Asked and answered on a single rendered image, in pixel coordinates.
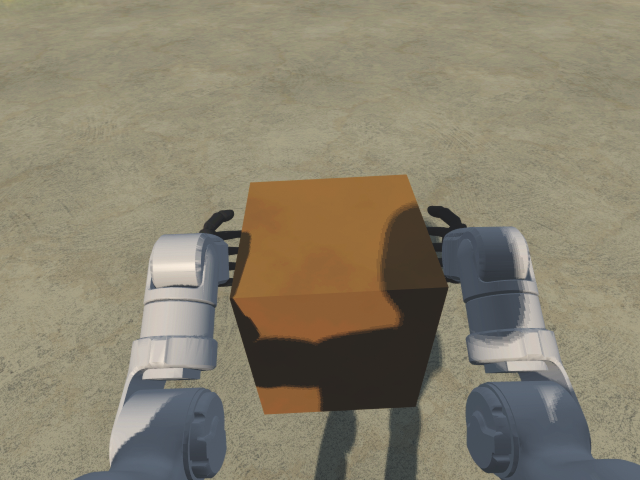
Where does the robot left forearm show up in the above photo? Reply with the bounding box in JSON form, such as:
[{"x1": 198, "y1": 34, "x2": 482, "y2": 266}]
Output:
[{"x1": 109, "y1": 233, "x2": 229, "y2": 467}]

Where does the carton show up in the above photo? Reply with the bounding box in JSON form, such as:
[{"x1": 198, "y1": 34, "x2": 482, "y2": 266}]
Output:
[{"x1": 230, "y1": 174, "x2": 449, "y2": 415}]

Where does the robot right upper arm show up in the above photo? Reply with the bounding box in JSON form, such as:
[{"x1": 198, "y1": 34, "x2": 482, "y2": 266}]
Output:
[{"x1": 466, "y1": 381, "x2": 640, "y2": 480}]

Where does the robot left upper arm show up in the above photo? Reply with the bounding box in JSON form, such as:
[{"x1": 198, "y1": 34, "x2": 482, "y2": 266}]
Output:
[{"x1": 74, "y1": 387, "x2": 227, "y2": 480}]

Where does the left robot hand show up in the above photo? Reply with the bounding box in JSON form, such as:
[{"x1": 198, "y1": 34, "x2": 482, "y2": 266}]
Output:
[{"x1": 199, "y1": 210, "x2": 242, "y2": 287}]

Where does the robot right forearm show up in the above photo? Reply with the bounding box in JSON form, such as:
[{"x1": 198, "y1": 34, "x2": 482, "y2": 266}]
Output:
[{"x1": 442, "y1": 226, "x2": 591, "y2": 451}]

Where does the right robot hand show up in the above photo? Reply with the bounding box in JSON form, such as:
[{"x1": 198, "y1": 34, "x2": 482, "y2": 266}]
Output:
[{"x1": 426, "y1": 206, "x2": 467, "y2": 284}]

